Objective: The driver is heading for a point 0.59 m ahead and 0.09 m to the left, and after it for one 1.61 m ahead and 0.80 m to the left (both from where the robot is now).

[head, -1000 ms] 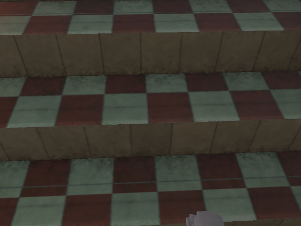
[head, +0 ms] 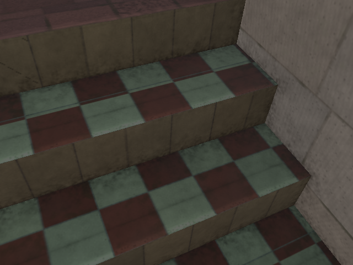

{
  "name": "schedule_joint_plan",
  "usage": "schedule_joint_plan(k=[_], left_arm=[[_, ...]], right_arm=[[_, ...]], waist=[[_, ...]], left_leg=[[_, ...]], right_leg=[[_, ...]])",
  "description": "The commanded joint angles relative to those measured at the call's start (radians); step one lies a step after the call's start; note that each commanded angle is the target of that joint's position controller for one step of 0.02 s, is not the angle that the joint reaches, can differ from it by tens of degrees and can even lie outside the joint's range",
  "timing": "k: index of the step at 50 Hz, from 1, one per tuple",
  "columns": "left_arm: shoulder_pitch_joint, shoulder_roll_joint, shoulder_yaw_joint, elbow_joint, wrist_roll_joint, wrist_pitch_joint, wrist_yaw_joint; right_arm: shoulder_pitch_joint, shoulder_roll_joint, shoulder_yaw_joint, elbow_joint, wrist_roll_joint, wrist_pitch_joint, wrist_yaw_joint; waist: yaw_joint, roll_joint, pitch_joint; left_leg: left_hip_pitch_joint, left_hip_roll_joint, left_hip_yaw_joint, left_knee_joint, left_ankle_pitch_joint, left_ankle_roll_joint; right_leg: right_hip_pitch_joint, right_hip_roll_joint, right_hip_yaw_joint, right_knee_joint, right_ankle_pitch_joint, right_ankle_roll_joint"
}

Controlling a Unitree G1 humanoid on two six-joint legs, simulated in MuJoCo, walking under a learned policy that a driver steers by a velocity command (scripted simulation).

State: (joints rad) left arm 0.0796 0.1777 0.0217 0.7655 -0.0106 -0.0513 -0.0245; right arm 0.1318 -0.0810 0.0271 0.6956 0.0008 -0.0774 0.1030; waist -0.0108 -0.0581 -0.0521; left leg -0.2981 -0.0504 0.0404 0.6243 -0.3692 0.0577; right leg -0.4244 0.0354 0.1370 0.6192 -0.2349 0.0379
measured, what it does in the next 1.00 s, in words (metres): climbs, turning left: right foot, then left foot 0.18 m higher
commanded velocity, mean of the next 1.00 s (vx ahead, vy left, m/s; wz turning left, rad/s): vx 0.42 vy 0.00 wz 0.29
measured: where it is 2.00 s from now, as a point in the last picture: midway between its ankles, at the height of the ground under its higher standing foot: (194, 177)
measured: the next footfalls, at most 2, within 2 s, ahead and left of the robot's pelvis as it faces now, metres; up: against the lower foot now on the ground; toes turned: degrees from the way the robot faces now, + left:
right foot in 0.32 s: +0.16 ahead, -0.15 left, +0.00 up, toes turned -2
left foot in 0.68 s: +0.31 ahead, +0.01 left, +0.18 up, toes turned +7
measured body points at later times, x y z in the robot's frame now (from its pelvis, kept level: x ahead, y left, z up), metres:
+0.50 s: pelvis +0.15 -0.08 +0.01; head +0.16 -0.07 +0.46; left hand +0.05 +0.12 -0.15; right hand +0.28 -0.29 -0.12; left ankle +0.12 +0.06 -0.33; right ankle +0.12 -0.15 -0.72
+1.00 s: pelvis +0.34 -0.11 +0.17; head +0.33 -0.12 +0.62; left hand +0.45 +0.15 +0.06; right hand +0.36 -0.31 +0.01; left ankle +0.27 +0.01 -0.54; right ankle +0.46 -0.23 -0.39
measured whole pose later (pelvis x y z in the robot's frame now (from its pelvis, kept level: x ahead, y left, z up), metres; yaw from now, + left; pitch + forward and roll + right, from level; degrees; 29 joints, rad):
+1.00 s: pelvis +0.34 -0.11 +0.17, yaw +18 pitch +6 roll +3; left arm 0.08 0.20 -0.03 0.88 0.05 -0.04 -0.05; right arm 0.45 -0.12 0.02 1.07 -0.03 -0.06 0.04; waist -0.04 -0.03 -0.17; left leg -0.40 -0.12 -0.14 0.72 -0.43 0.04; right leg -1.04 -0.05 0.12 1.59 -0.14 -0.06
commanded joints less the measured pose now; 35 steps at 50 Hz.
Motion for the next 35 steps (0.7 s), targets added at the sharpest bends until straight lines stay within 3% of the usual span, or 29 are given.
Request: schedule_joint_plan(k=[1,5,6,7,8,10,12,13,14,15,16,17,18,19,20,21,22,23,24,25,26,27,28,29,30,31,32,34,35], left_arm=[[-0.090,0.061,0.020,-0.068,0.008,-0.007,-0.006],[-0.161,0.044,0.019,-0.099,0.011,-0.017,0.013],[-0.166,0.025,0.014,-0.110,0.016,-0.023,0.012],[-0.006,0.056,0.031,-0.104,0.055,-0.023,0.005],[0.000,0.060,0.037,-0.098,0.066,-0.013,0.006],[-0.030,0.049,0.034,-0.131,0.061,0.001,0.008],[-0.012,0.036,0.024,-0.165,0.045,0.003,0.015],[0.087,0.030,0.026,-0.146,0.034,0.010,0.023],[0.184,0.051,0.040,-0.120,0.034,0.005,0.051],[0.374,-0.026,0.013,0.010,0.020,0.012,0.000],[0.469,0.031,0.050,0.055,0.034,0.017,0.006],[0.589,0.185,0.091,0.098,0.073,0.033,0.013],[0.722,0.235,0.090,0.112,0.095,0.049,-0.009],[0.705,0.198,0.067,0.203,0.127,0.043,-0.018],[0.595,0.096,0.042,0.252,0.137,0.050,-0.037],[0.460,-0.034,-0.016,0.247,0.135,0.037,-0.054],[0.387,-0.097,-0.057,0.278,0.124,0.022,-0.060],[0.312,-0.095,-0.072,0.286,0.101,0.019,-0.064],[0.214,-0.063,-0.071,0.280,0.114,0.008,-0.058],[0.153,-0.005,-0.061,0.258,0.132,-0.015,-0.054],[0.129,0.046,-0.052,0.237,0.144,-0.036,-0.049],[0.139,0.074,-0.042,0.215,0.155,-0.043,-0.038],[0.192,0.106,-0.039,0.207,0.141,-0.042,-0.050],[0.208,0.137,-0.031,0.202,0.124,-0.027,-0.054],[0.283,0.208,-0.026,0.218,0.094,-0.019,-0.070],[0.313,0.269,-0.017,0.225,0.075,-0.028,-0.089],[0.321,0.313,0.001,0.221,0.086,-0.037,-0.100],[0.343,0.290,0.017,0.245,0.084,-0.022,-0.124],[0.363,0.286,0.022,0.260,0.105,-0.005,-0.142]], right_arm=[[0.050,-0.148,-0.051,-0.028,-0.023,-0.012,-0.009],[0.118,-0.174,-0.071,0.005,-0.050,0.006,-0.060],[0.107,-0.173,-0.074,-0.006,-0.047,0.008,-0.074],[0.173,-0.235,-0.098,0.020,-0.038,-0.013,-0.121],[0.188,-0.232,-0.101,0.043,-0.048,-0.024,-0.137],[0.193,-0.235,-0.109,0.057,-0.057,-0.026,-0.151],[0.122,-0.246,-0.110,0.058,-0.068,-0.023,-0.162],[0.045,-0.236,-0.107,0.046,-0.054,-0.024,-0.155],[0.023,-0.225,-0.106,0.044,-0.023,-0.026,-0.151],[-0.095,-0.255,-0.097,0.023,-0.095,0.010,-0.054],[-0.013,-0.229,-0.107,0.057,-0.094,0.034,0.009],[0.172,-0.114,-0.089,0.114,-0.085,0.043,0.064],[0.308,-0.120,-0.088,0.128,-0.078,0.032,0.072],[0.242,-0.108,-0.086,0.144,-0.046,0.021,0.065],[0.093,-0.100,-0.074,0.103,-0.012,0.011,0.038],[0.067,-0.128,-0.072,0.054,-0.015,0.018,0.005],[0.086,-0.100,-0.053,0.034,-0.016,0.041,0.001],[0.085,-0.051,-0.032,0.005,-0.024,0.060,0.010],[0.045,-0.045,-0.025,-0.029,-0.023,0.071,0.013],[-0.007,-0.083,-0.027,-0.062,-0.020,0.076,0.012],[-0.067,-0.114,-0.029,-0.099,-0.009,0.081,0.010],[-0.112,-0.126,-0.030,-0.096,0.010,0.076,0.009],[-0.213,-0.155,-0.037,-0.099,0.032,0.077,-0.005],[-0.247,-0.154,-0.034,-0.091,0.034,0.093,-0.022],[-0.219,-0.126,-0.023,-0.058,0.022,0.109,-0.029],[-0.133,-0.095,-0.013,-0.022,0.010,0.127,-0.010],[-0.107,-0.093,-0.010,-0.013,-0.003,0.135,-0.005],[-0.051,-0.079,0.003,-0.025,-0.024,0.143,-0.025],[0.001,-0.105,0.001,-0.013,-0.023,0.155,-0.043]], waist=[[-0.042,0.146,0.024],[-0.086,0.180,0.052],[-0.081,0.172,0.026],[-0.046,0.266,0.044],[-0.044,0.211,0.048],[-0.042,0.159,0.046],[0.010,0.195,0.052],[0.075,0.182,-0.005],[0.125,0.181,-0.085],[0.208,0.020,-0.184],[0.240,0.003,-0.098],[0.186,-0.145,-0.165],[0.207,-0.249,-0.241],[0.172,-0.186,-0.066],[0.128,-0.143,0.126],[0.060,-0.055,0.085],[-0.005,0.029,0.011],[-0.071,0.040,0.003],[-0.121,0.078,-0.013],[-0.150,0.113,-0.035],[-0.155,0.100,-0.041],[-0.123,0.058,-0.027],[-0.075,-0.002,-0.032],[-0.061,-0.017,-0.053],[-0.061,-0.090,-0.064],[-0.084,-0.123,-0.118],[-0.075,-0.090,-0.149],[-0.060,-0.154,-0.194],[-0.044,-0.160,-0.241]], left_leg=[[0.196,0.243,-0.299,-0.291,-0.205,0.075],[0.287,0.400,-0.453,-0.371,-0.115,0.239],[0.272,0.393,-0.418,-0.366,-0.027,0.245],[0.274,0.334,-0.374,-0.378,0.310,0.217],[0.298,0.322,-0.315,-0.336,0.492,0.228],[0.337,0.296,-0.253,-0.311,0.571,0.219],[0.325,0.286,-0.204,-0.300,0.714,0.207],[0.251,0.251,-0.122,-0.234,0.940,0.177],[0.210,0.228,-0.113,-0.101,1.136,0.171],[0.035,0.275,-0.169,-0.075,0.904,0.200],[-0.108,0.202,-0.103,0.090,0.739,0.208],[-0.327,0.055,-0.008,0.533,0.369,0.140],[-0.518,-0.085,-0.132,1.111,-0.055,0.107],[-0.848,-0.099,-0.254,1.598,0.024,0.149],[-1.154,-0.087,-0.244,1.851,0.109,0.226],[-1.229,-0.049,-0.248,1.935,0.190,0.268],[-1.214,-0.008,-0.259,1.975,0.245,0.295],[-1.195,0.028,-0.224,1.992,0.211,0.302],[-1.113,0.056,-0.163,1.896,0.194,0.286],[-0.994,0.091,-0.082,1.743,0.268,0.256],[-0.881,0.118,-0.005,1.580,0.293,0.212],[-0.767,0.125,0.028,1.453,0.331,0.191],[-0.724,0.107,0.065,1.365,0.184,0.150],[-0.654,0.085,0.106,1.128,0.099,0.128],[-0.629,0.028,0.129,1.019,0.001,0.099],[-0.604,0.007,0.182,0.945,-0.050,0.064],[-0.621,-0.009,0.164,0.803,-0.111,0.041],[-0.695,-0.076,0.161,0.547,-0.206,0.051],[-0.637,-0.114,0.094,0.522,-0.175,0.101]], right_leg=[[-0.192,-0.020,-0.037,-0.021,-0.026,-0.028],[-0.378,-0.067,-0.074,0.172,-0.039,-0.088],[-0.362,-0.073,-0.098,0.249,-0.053,-0.101],[-0.303,-0.039,-0.212,0.346,-0.212,-0.072],[-0.320,-0.045,-0.228,0.397,-0.244,-0.066],[-0.342,-0.053,-0.237,0.411,-0.246,-0.070],[-0.305,-0.065,-0.218,0.317,-0.239,-0.088],[-0.098,-0.041,-0.223,0.182,-0.215,-0.115],[0.085,-0.013,-0.232,0.061,-0.091,-0.144],[0.362,-0.042,-0.129,-0.091,0.403,-0.148],[0.504,-0.016,-0.136,-0.202,0.376,-0.160],[0.666,-0.197,0.058,-0.118,0.747,-0.365],[0.722,-0.391,0.425,-0.247,0.760,-0.555],[0.593,-0.431,0.500,-0.308,0.146,-0.508],[0.447,-0.412,0.449,-0.358,-0.225,-0.445],[0.375,-0.404,0.352,-0.345,-0.197,-0.391],[0.312,-0.392,0.246,-0.331,-0.091,-0.345],[0.210,-0.365,0.144,-0.354,0.049,-0.325],[0.087,-0.315,0.004,-0.384,0.073,-0.291],[-0.038,-0.264,-0.117,-0.410,0.072,-0.248],[-0.138,-0.213,-0.198,-0.459,0.053,-0.229],[-0.230,-0.186,-0.236,-0.507,0.111,-0.233],[-0.203,-0.207,-0.244,-0.583,0.224,-0.254],[-0.164,-0.223,-0.263,-0.588,0.483,-0.270],[-0.042,-0.281,-0.239,-0.542,0.985,-0.313],[0.128,-0.333,-0.273,-0.433,1.543,-0.333],[0.298,-0.379,-0.277,-0.348,1.808,-0.341],[0.603,-0.441,-0.250,-0.195,1.983,-0.402],[0.621,-0.431,-0.250,-0.098,2.124,-0.401]])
